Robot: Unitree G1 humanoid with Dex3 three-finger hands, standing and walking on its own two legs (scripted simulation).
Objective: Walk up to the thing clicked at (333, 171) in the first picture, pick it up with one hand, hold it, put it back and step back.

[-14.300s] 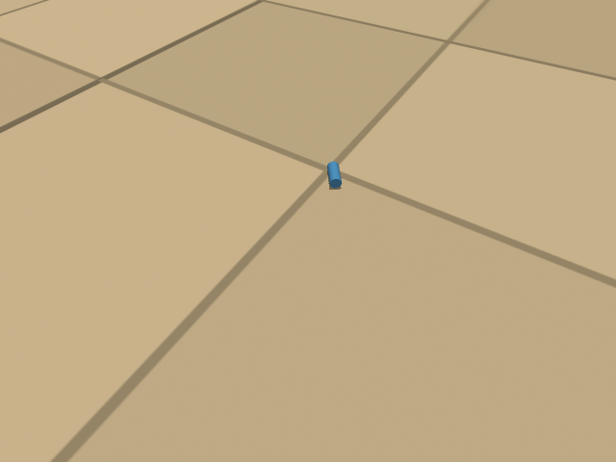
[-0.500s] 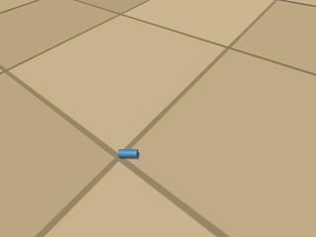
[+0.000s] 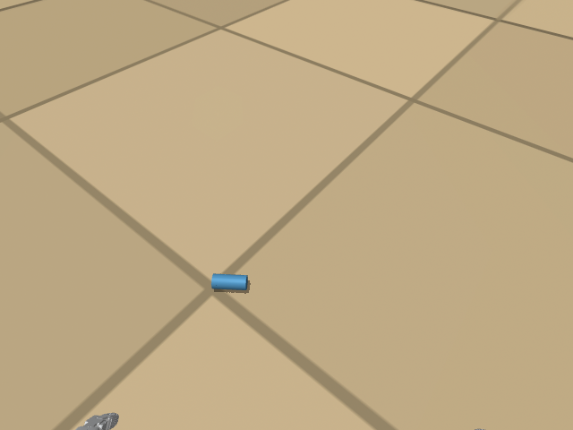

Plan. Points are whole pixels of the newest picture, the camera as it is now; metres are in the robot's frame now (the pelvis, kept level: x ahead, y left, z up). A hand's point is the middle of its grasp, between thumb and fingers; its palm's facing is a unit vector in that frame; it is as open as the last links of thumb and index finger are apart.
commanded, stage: walk up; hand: left
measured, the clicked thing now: (229, 281) +0.76 +0.25 -0.75
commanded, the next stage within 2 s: stand in 0.08 s
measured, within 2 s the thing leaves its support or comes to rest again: neither
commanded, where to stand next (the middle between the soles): +0.38 +0.00 m, yaw +1 degrees
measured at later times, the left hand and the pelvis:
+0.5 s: hand out of the picture +0.05 +0.24 -0.15, palm faces -0.02 -0.94 -0.34, open 7.4 cm; pelvis -0.01 -0.01 +0.01, yaw +0 degrees
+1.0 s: hand out of the picture +0.08 +0.24 -0.15, palm faces -0.04 -0.94 -0.34, open 7.4 cm; pelvis +0.00 -0.01 +0.01, yaw -1 degrees
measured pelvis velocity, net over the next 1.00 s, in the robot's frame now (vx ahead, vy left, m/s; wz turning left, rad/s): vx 0.00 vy -0.01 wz -0.01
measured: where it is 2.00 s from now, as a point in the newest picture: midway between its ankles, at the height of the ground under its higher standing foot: (284, 426)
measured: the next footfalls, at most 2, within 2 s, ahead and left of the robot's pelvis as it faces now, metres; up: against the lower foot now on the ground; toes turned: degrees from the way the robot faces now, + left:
left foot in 1.36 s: +0.14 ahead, +0.14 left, +0.00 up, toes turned +4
right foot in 1.80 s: +0.35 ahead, -0.11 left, +0.00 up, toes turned -3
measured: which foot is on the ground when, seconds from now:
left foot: down 0.00-1.00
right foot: down 0.00-1.00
